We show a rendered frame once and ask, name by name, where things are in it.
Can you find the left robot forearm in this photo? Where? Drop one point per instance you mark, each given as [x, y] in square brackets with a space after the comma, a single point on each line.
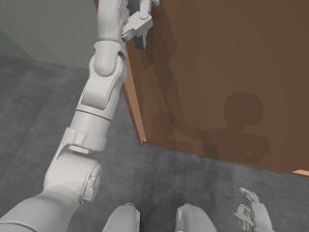
[97, 104]

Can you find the robot right hand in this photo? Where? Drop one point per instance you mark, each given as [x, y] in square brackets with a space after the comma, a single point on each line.
[248, 219]

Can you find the left robot upper arm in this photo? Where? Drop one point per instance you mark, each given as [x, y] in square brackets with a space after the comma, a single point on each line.
[72, 180]

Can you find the right robot thigh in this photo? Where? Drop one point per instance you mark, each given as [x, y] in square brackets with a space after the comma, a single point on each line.
[190, 218]

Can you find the left robot thigh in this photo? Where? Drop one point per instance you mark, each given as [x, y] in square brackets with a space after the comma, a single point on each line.
[124, 219]

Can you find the handle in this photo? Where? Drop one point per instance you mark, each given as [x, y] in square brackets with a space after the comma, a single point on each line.
[134, 6]

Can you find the robot thigh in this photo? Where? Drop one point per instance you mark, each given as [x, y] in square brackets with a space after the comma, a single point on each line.
[124, 219]
[190, 218]

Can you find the robot left hand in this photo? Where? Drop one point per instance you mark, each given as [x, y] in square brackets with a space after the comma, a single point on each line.
[112, 15]

